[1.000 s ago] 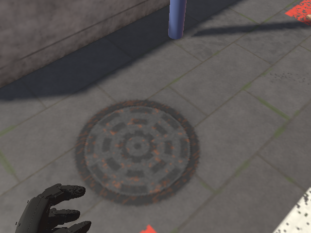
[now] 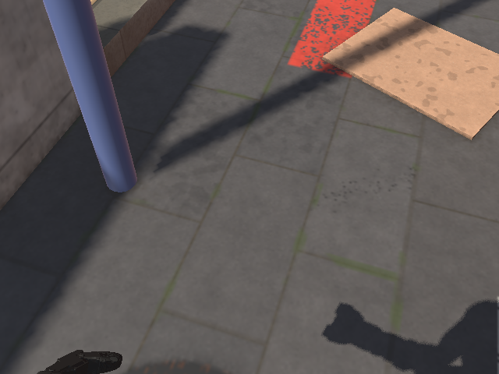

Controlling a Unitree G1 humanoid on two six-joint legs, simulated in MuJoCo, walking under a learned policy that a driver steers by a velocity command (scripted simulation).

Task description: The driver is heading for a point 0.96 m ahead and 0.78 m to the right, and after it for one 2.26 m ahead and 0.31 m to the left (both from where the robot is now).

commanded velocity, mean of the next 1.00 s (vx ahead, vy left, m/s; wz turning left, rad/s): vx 0.99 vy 0.00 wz -0.98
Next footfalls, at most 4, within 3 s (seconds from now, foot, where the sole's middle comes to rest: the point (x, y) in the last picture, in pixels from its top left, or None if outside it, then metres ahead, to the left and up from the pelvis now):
0.02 right None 0.16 -0.02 -0.74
0.42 left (235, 307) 0.64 0.05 -0.74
0.88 right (376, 241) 0.84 -0.38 -0.74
1.28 left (441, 157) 1.19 -0.68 -0.74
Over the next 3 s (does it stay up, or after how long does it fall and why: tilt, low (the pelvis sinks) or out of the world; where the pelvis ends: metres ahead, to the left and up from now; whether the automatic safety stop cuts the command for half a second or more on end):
stays up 1.33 -0.97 0.00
